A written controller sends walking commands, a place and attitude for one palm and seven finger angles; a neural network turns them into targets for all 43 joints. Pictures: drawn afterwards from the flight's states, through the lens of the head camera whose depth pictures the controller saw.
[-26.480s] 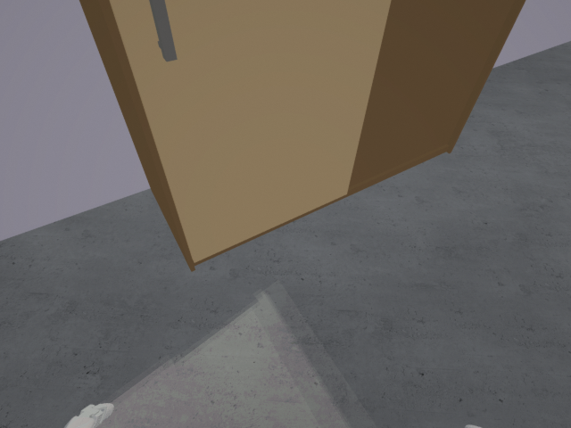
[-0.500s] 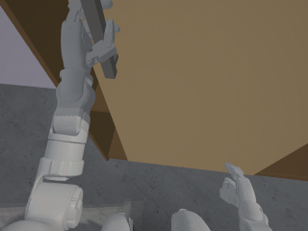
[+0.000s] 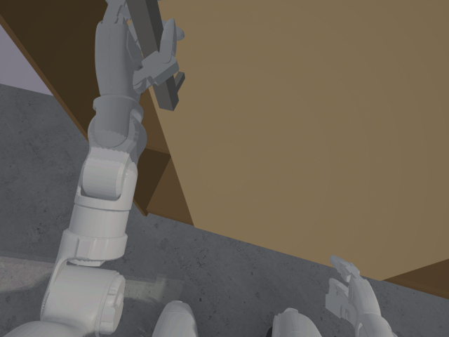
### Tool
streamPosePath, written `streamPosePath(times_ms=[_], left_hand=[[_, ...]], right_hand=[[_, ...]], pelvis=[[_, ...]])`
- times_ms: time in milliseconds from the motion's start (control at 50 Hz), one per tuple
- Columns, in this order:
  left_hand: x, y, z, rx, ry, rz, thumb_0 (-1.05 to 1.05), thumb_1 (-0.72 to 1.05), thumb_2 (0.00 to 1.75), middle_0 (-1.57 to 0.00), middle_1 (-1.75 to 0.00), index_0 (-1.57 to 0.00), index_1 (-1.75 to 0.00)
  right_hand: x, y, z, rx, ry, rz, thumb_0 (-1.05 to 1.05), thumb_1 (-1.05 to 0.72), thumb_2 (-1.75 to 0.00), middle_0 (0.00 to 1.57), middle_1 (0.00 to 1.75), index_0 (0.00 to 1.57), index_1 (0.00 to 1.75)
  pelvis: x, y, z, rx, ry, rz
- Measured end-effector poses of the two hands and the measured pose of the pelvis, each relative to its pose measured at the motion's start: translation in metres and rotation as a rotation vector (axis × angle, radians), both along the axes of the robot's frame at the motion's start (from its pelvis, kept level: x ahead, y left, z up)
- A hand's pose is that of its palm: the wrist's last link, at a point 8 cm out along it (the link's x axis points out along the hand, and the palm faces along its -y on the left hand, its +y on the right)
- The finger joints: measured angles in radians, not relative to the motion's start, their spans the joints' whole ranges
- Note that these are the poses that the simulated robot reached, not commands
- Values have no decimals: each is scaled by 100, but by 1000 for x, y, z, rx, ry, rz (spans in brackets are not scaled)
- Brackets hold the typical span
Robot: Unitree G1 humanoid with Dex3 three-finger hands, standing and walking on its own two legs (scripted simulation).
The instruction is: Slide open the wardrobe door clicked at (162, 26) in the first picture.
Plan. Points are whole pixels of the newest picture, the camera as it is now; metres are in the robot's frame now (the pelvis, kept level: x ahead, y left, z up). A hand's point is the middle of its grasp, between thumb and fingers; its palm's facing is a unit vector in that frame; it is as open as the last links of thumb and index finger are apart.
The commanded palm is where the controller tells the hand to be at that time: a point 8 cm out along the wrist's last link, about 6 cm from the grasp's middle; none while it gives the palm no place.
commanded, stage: step sideways, sliding the door along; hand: left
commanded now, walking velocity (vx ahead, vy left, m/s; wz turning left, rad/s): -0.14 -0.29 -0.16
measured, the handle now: (159, 27) +0.44 +0.18 +0.25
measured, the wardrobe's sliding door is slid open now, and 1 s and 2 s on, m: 0.24 0.56 0.56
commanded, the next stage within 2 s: stop walking and hold the door there in 1.28 s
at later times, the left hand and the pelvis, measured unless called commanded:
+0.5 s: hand (351, 92) +0.38 -0.06 +0.24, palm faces -0.12 -0.99 -0.11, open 6.6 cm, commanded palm +0.37 -0.03 +0.24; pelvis +0.00 -0.13 +0.02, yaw -6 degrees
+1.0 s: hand out of the picture +0.37 -0.16 +0.25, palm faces +0.11 -0.99 -0.08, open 6.1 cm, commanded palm +0.35 -0.16 +0.24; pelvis -0.07 -0.29 +0.01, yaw -9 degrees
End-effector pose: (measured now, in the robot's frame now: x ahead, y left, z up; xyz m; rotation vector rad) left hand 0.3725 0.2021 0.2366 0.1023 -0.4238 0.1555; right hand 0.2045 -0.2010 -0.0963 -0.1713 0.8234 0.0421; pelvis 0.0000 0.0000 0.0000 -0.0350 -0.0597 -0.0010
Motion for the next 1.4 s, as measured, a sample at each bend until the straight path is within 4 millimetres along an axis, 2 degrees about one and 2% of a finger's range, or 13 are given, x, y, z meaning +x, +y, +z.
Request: streamPosePath(times_ms=[80, 200, 420, 500, 560, 640, 740, 800, 900, 1000, 1080, 1200, 1400], left_hand=[[-4, -34, 0, 34, -10, 27, -9, 70, 81, -45, -140, -22, -126], [-7, -87, -1, -3, -21, -100, -7, 73, 80, -45, -140, -20, -130], [-5, -177, 1, 19, -52, -309, -5, 62, 80, -47, -140, -26, -138], [-8, -209, 2, 41, -50, -293, -6, 60, 79, -50, -140, -27, -139], [-11, -235, 1, 66, -75, -240, -10, 59, 81, -50, -140, -25, -139], [-17, -267, 1, 67, -55, -212, -8, 62, 83, -49, -140, -23, -140], [-21, -304, 1, 19, -42, -263, -3, 66, 82, -47, -140, -23, -140], [-22, -308, -2, -49, -61, -247, -1, 70, 83, -47, -140, -21, -140], [-26, -308, 1, -30, -10, -176, -2, 71, 83, -46, -140, -26, -139], [-32, -313, 6, 2, 61, -54, -2, 70, 81, -46, -140, -26, -139], [-36, -319, 7, 7, 84, 64, -4, 70, 82, -45, -140, -25, -136], [-38, -320, 8, -13, 97, 92, -4, 70, 81, -45, -140, -25, -130], [-39, -324, 8, -14, 108, 161, -5, 68, 83, -45, -140, -26, -127]], right_hand=[[20, -20, -8, 42, -49, 2, 1, -90, -90, 20, 30, 20, 30], [32, -41, 10, 11, -84, -32, 1, -90, -90, 20, 30, 20, 30], [1, -90, 29, 26, -36, -91, 1, -90, -90, 20, 30, 20, 30], [-12, -122, 24, 63, -38, -120, 1, -90, -90, 20, 30, 20, 30], [-16, -156, 12, 87, -73, -132, 1, -90, -90, 20, 30, 20, 30], [-27, -207, 8, 39, -100, -197, 1, -90, -90, 20, 30, 20, 30], [-64, -257, 13, -55, -58, -263, 1, -90, -90, 20, 30, 20, 30], [-91, -281, 13, -116, -20, -291, 1, -90, -90, 20, 30, 20, 30], [-134, -303, 11, -97, 87, -277, 1, -90, -90, 20, 30, 19, 30], [-153, -326, 0, -34, 130, -250, 1, -90, -90, 20, 30, 20, 30], [-150, -353, -9, -29, 103, -233, 1, -90, -90, 20, 30, 20, 30], [-133, -387, 0, -139, 78, -191, 1, -90, -90, 20, 30, 20, 30], [-85, -397, 25, -58, 64, -71, 1, -90, -90, 20, 30, 20, 30]], pelvis=[[5, -29, -9, 11, 1, 42], [5, -43, 6, 43, 45, 59], [2, -92, 21, -30, 22, -82], [0, -131, 18, -29, 10, -99], [-2, -169, 0, 11, 7, -88], [-19, -188, 1, 30, 26, -112], [-40, -205, 5, 46, 50, -97], [-51, -218, -2, 47, 44, -106], [-61, -250, 9, 20, 18, -145], [-66, -291, 11, -15, 18, -155], [-73, -322, 0, -10, 12, -105], [-76, -335, -4, -10, 18, -51], [-61, -386, 20, -38, 18, -69]])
